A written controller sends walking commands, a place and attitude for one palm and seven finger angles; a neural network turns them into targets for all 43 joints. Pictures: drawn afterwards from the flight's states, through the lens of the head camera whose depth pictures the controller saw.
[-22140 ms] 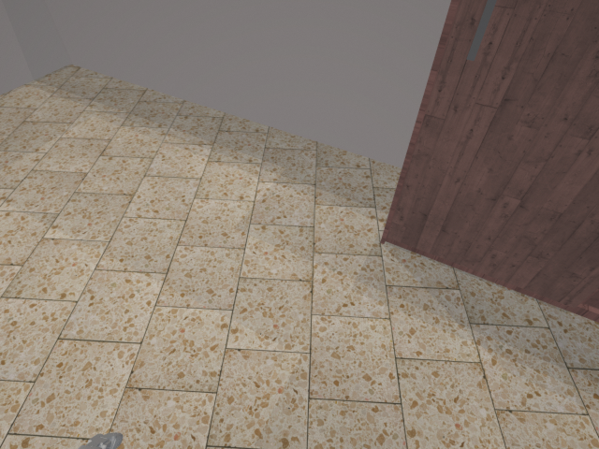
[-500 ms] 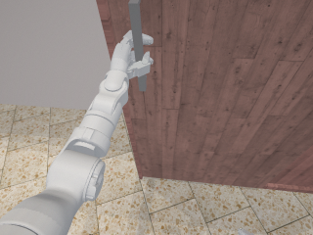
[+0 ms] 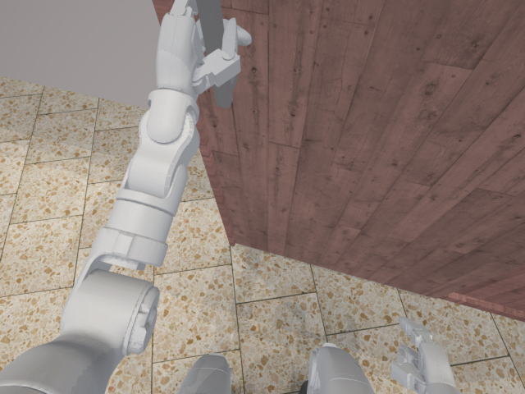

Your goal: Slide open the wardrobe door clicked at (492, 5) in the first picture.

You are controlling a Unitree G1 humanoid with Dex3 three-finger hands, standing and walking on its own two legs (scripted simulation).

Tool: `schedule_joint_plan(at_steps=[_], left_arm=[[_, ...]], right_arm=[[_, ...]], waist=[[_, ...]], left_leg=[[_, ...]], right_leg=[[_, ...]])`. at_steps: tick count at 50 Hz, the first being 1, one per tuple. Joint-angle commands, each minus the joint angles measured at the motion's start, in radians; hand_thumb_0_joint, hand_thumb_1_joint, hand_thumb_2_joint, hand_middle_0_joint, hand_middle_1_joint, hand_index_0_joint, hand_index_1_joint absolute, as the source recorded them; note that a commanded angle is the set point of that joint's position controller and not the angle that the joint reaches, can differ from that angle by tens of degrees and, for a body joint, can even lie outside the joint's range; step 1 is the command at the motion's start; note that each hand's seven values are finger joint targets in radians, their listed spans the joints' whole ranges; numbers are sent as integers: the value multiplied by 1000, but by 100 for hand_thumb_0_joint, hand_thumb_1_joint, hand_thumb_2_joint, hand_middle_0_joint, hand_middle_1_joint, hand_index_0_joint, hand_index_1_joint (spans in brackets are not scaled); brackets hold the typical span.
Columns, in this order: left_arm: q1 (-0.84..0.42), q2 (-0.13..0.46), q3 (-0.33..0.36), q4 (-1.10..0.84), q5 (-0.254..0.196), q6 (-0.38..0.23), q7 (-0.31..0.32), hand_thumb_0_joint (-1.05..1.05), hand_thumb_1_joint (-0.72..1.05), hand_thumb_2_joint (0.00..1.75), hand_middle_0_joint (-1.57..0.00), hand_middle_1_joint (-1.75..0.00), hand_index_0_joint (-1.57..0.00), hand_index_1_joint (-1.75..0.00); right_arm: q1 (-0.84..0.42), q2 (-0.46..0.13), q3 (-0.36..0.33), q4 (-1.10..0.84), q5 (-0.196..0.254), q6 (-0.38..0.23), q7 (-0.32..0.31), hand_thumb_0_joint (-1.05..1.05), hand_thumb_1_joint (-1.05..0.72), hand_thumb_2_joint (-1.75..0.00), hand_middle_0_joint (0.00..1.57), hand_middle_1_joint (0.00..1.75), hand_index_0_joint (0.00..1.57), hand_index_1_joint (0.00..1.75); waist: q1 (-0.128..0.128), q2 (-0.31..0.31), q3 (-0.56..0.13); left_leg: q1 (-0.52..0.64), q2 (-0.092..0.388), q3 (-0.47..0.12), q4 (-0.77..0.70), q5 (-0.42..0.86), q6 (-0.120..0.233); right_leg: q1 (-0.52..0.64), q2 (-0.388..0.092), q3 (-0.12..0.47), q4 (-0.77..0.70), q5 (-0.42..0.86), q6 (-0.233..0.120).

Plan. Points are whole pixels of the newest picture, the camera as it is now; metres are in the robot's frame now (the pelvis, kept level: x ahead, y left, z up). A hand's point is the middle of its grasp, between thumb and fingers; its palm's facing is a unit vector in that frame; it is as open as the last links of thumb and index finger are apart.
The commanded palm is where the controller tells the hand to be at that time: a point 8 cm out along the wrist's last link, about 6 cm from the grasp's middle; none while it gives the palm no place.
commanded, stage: step sideways, sliding the door along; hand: left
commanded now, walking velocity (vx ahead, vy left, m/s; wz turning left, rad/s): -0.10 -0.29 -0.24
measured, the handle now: (218, 17) +0.50 +0.13 +0.22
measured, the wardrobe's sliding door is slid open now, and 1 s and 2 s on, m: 0.01 0.20 0.44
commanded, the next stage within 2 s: none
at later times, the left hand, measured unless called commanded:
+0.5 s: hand (283, 64) +0.45 +0.05 +0.20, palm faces +0.24 -0.97 -0.04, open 6.5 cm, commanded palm +0.41 +0.00 +0.20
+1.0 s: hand (406, 93) +0.43 -0.08 +0.20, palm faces -0.05 -1.00 +0.05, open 6.7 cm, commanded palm +0.40 -0.08 +0.20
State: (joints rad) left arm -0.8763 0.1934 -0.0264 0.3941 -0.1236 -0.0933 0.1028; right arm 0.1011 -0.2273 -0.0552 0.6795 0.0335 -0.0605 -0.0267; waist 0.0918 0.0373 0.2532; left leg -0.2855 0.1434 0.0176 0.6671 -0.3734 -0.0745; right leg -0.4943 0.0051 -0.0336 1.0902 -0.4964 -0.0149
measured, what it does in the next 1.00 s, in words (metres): steps to the right: right foot, then left foot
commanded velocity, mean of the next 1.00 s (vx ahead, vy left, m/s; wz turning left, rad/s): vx -0.20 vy -0.04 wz -0.30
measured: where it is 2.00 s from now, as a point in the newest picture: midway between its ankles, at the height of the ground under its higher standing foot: outside the picture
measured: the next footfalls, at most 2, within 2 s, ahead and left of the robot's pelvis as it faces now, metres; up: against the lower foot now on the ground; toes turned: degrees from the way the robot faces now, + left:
right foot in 0.16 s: +0.13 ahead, -0.23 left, +0.00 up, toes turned -3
left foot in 0.36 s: +0.06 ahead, +0.01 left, +0.00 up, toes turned +11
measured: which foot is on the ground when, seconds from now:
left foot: down 0.00-0.18, up 0.20-0.34, down 0.36-0.72, up 0.74-0.88, down 0.90-1.00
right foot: up 0.00-0.14, down 0.16-0.36, up 0.38-0.64, down 0.66-0.90, up 0.92-1.00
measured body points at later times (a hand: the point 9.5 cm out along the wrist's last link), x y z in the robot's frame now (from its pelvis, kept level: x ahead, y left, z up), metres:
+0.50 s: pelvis +0.07 -0.12 +0.01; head +0.20 -0.10 +0.44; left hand +0.44 +0.10 +0.20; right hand +0.31 -0.30 -0.10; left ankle +0.02 +0.00 -0.72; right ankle +0.08 -0.27 -0.66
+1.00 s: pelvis +0.15 -0.15 +0.01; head +0.25 -0.15 +0.44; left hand +0.42 -0.03 +0.20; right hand +0.36 -0.36 -0.09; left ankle +0.09 -0.03 -0.72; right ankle +0.14 -0.30 -0.65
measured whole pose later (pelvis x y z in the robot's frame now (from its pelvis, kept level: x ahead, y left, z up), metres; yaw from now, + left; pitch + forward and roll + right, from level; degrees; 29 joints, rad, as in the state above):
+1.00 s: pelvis +0.15 -0.15 +0.01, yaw +0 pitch +2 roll -1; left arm 0.01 0.04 -0.26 -0.56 0.02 -0.14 0.12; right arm 0.11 -0.22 -0.04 0.53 0.02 -0.12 0.05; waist 0.10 0.03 0.22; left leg -0.22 0.13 0.16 0.60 -0.39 -0.02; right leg -0.53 -0.02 0.00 1.10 -0.52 0.00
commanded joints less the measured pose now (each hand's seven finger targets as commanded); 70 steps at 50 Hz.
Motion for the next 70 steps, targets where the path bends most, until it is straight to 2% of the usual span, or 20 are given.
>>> schedule_joint_plan(at_steps=[1,6,8,10,14,16,18,19,33,37,40,43,45,46,54,61,64,65,67,70], left_arm=[[-574,-141,-184,-440,33,-138,-94,0,90,90,-45,-140,-45,-140],[-466,-107,-179,-554,41,-130,-94,0,90,90,-45,-140,-45,-140],[-404,-45,-141,-574,61,-119,-81,0,90,90,-45,-140,-45,-140],[-293,46,-81,-616,79,-98,-63,0,90,90,-45,-140,-45,-140],[-244,-101,-195,-832,47,-106,-56,0,90,90,-45,-140,-45,-140],[-234,-108,-208,-867,53,-140,-48,0,90,90,-45,-140,-45,-140],[-200,-139,-259,-928,40,-154,-54,0,90,90,-45,-140,-45,-140],[-182,-181,-275,-880,55,-159,-66,0,90,90,-45,-140,-45,-140],[156,-195,-364,-1160,91,-109,-69,0,90,90,-45,-140,-45,-140],[374,-176,-368,-1214,109,-100,-32,0,90,90,-45,-140,-45,-140],[415,-267,-476,-1419,109,-132,-31,0,90,90,-45,-140,-45,-140],[499,-247,-496,-1433,123,-191,-41,0,90,90,-45,-140,-45,-140],[534,-248,-503,-1404,122,-229,-68,0,90,90,-45,-140,-45,-140],[581,-246,-487,-1316,147,-244,-73,0,90,90,-45,-140,-45,-140],[528,-123,-320,-1207,153,-171,-66,0,90,90,-45,-140,-45,-140],[586,-57,-217,-1204,122,-146,-66,0,90,90,-45,-140,-45,-140],[598,-36,-207,-1216,119,-143,-59,0,90,90,-45,-140,-45,-140],[663,-3,-183,-1221,117,-130,-56,0,90,90,-45,-140,-45,-140],[659,-12,-204,-1239,107,-126,-42,0,90,90,-45,-140,-45,-140],[545,-40,-179,-1317,119,-189,-29,0,90,90,-45,-140,-45,-140]], right_arm=[[0,-129,-44,-154,13,-33,26,0,-90,-90,20,30,20,30],[-29,-106,-21,-215,31,-74,18,0,-90,-90,20,30,20,30],[-51,-88,-10,-214,47,-92,6,0,-90,-90,20,30,20,30],[-96,-41,-1,-218,26,-105,-25,0,-90,-90,20,30,20,30],[-99,-29,23,-181,27,-136,-34,0,-90,-90,20,30,20,30],[-93,-48,8,-190,16,-125,-28,0,-90,-90,20,30,20,30],[-86,-106,-28,-246,21,-115,3,0,-90,-90,20,30,20,30],[-55,-100,-33,-245,27,-116,38,0,-90,-90,20,30,20,30],[-47,-49,47,-308,18,-183,61,0,-90,-90,20,30,20,30],[-67,-28,25,-329,9,-154,31,0,-90,-90,20,30,20,30],[-81,0,46,-311,12,-156,41,0,-90,-90,20,30,20,30],[-81,-17,35,-305,-5,-139,58,0,-90,-90,20,30,20,30],[-64,-76,-8,-329,-8,-138,78,0,-90,-90,20,30,20,30],[-41,-82,-8,-343,-3,-134,90,0,-90,-90,20,30,20,30],[-48,-52,26,-306,-18,-122,74,0,-90,-90,20,30,20,30],[-126,-21,58,-294,-12,-123,48,0,-90,-90,20,30,20,30],[-156,8,67,-304,7,-134,38,0,-90,-90,20,30,20,30],[-153,20,75,-309,-7,-152,32,0,-90,-90,20,30,20,30],[-124,6,52,-284,-18,-150,44,0,-90,-90,20,30,20,30],[-82,27,66,-225,-16,-129,64,0,-90,-90,20,30,20,30]], waist=[[-154,130,-603],[-142,265,-611],[-115,65,-626],[-78,-283,-614],[-122,-214,-607],[-144,-212,-660],[-109,130,-710],[-93,97,-754],[-113,136,-547],[-56,-401,-533],[-103,-288,-590],[-138,-231,-620],[-103,62,-688],[-88,55,-721],[-116,240,-442],[-99,158,-411],[-70,-79,-377],[-44,-270,-403],[-46,-311,-484],[-90,-197,-637]], left_leg=[[571,316,-142,-61,963,219],[457,152,85,59,920,107],[231,31,129,231,600,117],[-146,-148,29,481,-326,41],[-117,-92,-23,100,-193,59],[191,-39,57,-185,284,55],[656,324,-210,-139,1266,216],[672,334,-153,-73,1319,264],[432,144,165,187,1033,119],[-168,-129,17,474,-342,52],[-163,-110,-34,237,-277,75],[202,-50,58,-115,265,51],[662,337,-192,-129,1341,205],[652,372,-163,-73,1479,252],[510,247,169,-156,1157,118],[267,290,154,-10,917,118],[56,97,175,272,167,75],[-51,-94,120,462,-358,44],[-44,-145,-72,625,-337,45],[-71,-153,-13,497,-175,25]], right_leg=[[-133,-76,83,-120,39,2],[218,20,-95,-493,338,33],[477,-66,-41,-610,872,20],[618,-337,288,-530,1609,-95],[627,-292,208,-413,1468,-108],[461,-204,98,-309,1227,-36],[-52,-77,43,-87,82,39],[-88,-61,91,36,-83,16],[224,-28,-93,-544,601,68],[588,-351,395,-493,1833,-99],[627,-324,315,-447,1645,-120],[397,-185,123,-351,1279,-54],[-105,-63,48,-35,86,29],[-134,-62,89,102,-144,20],[-160,-29,-95,-122,156,54],[187,-1,-107,-372,367,49],[290,-156,50,-563,932,11],[245,-285,322,-671,1261,-73],[256,-324,435,-812,961,61],[529,-202,242,-794,696,14]])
